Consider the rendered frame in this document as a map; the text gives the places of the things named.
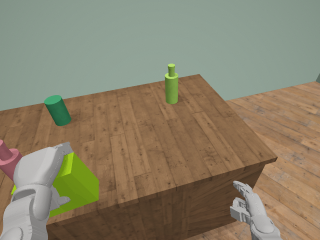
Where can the robot right forearm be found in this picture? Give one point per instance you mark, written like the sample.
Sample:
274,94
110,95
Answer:
263,228

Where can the sponge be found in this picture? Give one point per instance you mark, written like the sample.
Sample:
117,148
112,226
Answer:
76,181

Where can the table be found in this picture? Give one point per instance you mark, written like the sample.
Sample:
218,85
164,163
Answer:
165,171

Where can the robot left forearm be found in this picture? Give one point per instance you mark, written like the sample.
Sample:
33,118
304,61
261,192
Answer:
26,216

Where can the left robot hand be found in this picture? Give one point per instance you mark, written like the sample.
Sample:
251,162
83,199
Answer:
41,167

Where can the right robot hand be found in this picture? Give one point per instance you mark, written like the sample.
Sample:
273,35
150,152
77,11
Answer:
243,210

